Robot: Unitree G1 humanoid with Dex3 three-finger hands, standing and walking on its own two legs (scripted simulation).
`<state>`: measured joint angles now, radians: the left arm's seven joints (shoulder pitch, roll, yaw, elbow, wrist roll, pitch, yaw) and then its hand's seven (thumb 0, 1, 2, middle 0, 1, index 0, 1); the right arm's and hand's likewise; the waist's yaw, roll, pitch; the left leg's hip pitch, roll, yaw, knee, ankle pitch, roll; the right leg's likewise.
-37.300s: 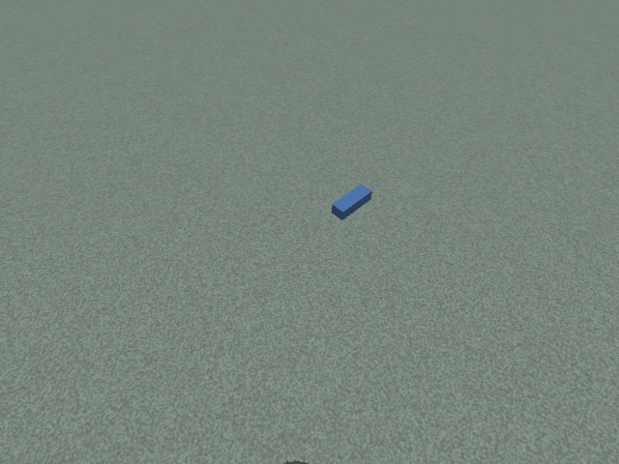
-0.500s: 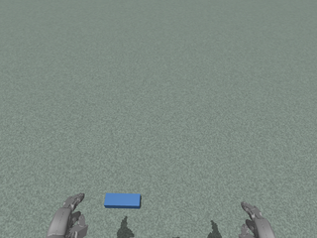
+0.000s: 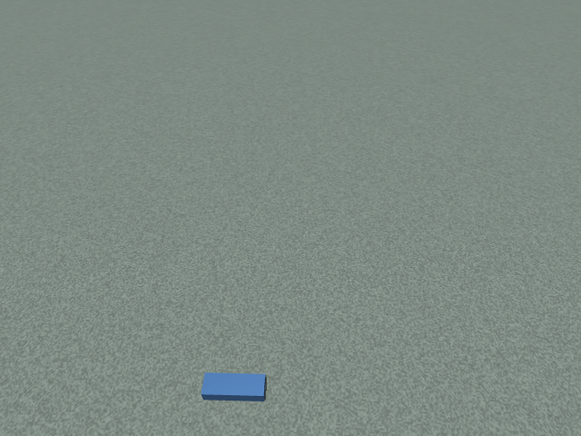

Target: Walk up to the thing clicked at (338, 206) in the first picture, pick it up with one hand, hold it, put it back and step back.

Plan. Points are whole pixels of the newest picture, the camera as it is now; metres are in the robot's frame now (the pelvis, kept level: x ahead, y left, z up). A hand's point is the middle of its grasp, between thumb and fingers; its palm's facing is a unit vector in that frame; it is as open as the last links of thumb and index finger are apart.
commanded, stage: stand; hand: left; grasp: from above
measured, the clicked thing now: (234, 386) +0.43 +0.20 -0.75
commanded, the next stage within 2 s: step back in 1.94 s
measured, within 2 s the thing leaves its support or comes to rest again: neither
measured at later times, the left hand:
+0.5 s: hand out of the picture +0.02 +0.23 -0.16, palm faces +0.02 -0.94 -0.33, open 7.4 cm
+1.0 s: hand out of the picture +0.08 +0.21 -0.15, palm faces +0.00 -0.95 -0.30, open 7.4 cm
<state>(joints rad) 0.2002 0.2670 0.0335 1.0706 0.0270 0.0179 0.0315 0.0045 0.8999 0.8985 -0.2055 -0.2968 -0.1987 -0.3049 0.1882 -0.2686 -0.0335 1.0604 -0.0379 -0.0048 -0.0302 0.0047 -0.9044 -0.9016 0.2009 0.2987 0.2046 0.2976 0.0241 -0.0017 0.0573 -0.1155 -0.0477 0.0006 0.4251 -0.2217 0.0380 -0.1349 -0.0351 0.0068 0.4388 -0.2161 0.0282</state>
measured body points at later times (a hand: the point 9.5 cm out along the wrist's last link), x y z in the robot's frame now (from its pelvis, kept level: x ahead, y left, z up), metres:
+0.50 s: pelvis -0.01 -0.01 +0.00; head -0.02 -0.02 +0.45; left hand +0.02 +0.28 -0.13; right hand +0.04 -0.30 -0.14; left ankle +0.01 +0.09 -0.74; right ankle +0.02 -0.14 -0.74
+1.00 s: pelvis +0.01 -0.02 +0.01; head +0.00 -0.03 +0.46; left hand +0.08 +0.26 -0.13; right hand +0.07 -0.30 -0.14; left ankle +0.01 +0.09 -0.74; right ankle +0.02 -0.14 -0.74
